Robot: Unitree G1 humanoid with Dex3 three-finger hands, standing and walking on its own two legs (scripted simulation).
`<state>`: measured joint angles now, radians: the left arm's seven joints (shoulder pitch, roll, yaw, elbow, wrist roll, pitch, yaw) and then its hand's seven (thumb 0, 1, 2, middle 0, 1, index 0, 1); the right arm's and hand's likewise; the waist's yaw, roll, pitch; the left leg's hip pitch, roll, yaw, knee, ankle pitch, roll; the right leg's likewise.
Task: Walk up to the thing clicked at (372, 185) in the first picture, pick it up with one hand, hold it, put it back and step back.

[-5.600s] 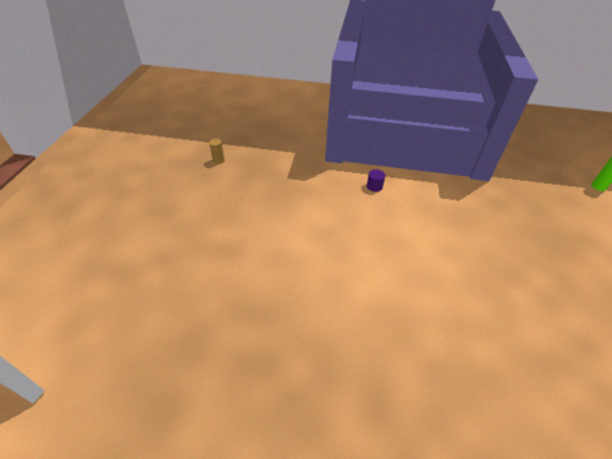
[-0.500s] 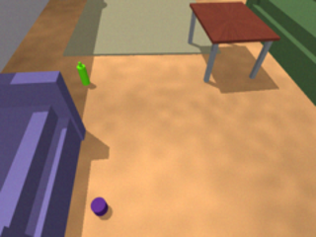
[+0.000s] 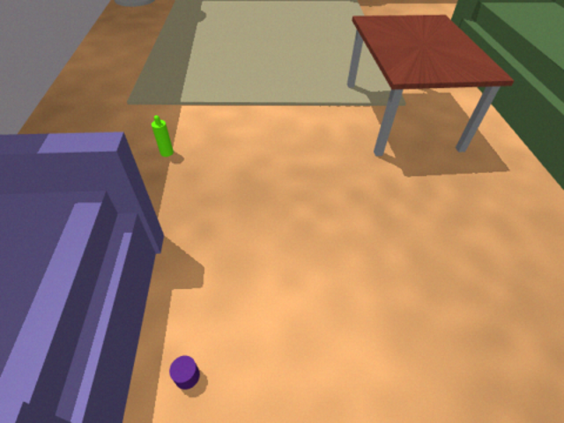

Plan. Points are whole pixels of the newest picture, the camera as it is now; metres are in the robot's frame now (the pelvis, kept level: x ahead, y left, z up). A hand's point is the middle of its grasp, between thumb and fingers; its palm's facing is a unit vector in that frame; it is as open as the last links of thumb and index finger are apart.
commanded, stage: walk up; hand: left
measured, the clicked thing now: (185, 372) +0.41 +0.31 -0.74
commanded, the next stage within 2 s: stand in 0.36 s
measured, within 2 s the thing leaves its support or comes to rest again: neither
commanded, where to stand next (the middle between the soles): +0.06 -0.01 m, yaw +2 degrees
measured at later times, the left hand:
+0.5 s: hand out of the picture +0.10 +0.25 -0.15, palm faces -0.01 -0.95 -0.32, open 7.4 cm
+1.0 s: hand out of the picture +0.10 +0.25 -0.15, palm faces -0.03 -0.94 -0.34, open 7.4 cm
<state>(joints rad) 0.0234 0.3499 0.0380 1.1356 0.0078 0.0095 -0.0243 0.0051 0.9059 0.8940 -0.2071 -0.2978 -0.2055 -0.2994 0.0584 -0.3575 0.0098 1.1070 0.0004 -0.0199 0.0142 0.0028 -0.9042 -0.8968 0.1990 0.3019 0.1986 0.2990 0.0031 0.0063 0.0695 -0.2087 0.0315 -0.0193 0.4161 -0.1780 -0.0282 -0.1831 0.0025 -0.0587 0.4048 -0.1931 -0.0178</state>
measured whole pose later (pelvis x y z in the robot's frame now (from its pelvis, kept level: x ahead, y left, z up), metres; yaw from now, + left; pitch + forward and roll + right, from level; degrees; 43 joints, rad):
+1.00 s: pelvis +0.02 +0.00 +0.01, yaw +0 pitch -2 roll +0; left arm 0.10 0.34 0.00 1.15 0.01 -0.02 -0.01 0.01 0.91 0.89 -0.21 -0.30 -0.21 -0.30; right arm 0.09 -0.36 0.00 1.15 -0.01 -0.01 0.01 0.00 -0.90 -0.90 0.20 0.30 0.20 0.30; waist -0.01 0.01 0.04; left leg -0.11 0.02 -0.01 0.31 -0.16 -0.03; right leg -0.10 0.00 -0.05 0.33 -0.19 -0.01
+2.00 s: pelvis +0.03 -0.01 +0.01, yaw -1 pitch -2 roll +0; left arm 0.11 0.35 0.00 1.13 0.01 -0.01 -0.01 0.00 0.91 0.89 -0.21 -0.30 -0.21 -0.30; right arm 0.11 -0.36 0.01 1.13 -0.01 -0.01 0.01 0.00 -0.90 -0.90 0.20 0.30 0.20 0.30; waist 0.00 0.01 0.04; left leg -0.09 0.04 -0.01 0.30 -0.16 -0.04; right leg -0.09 0.01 -0.05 0.32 -0.19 -0.02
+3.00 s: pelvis +0.03 +0.00 +0.01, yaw -1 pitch -2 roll +0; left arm 0.12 0.35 0.00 1.13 0.01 -0.01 -0.01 0.00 0.91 0.89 -0.21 -0.30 -0.21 -0.30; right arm 0.12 -0.36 0.01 1.13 -0.01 0.00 0.01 0.00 -0.90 -0.90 0.20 0.30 0.20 0.30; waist 0.00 0.01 0.04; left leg -0.10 0.04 0.00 0.30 -0.17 -0.03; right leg -0.09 0.01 -0.04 0.31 -0.19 -0.02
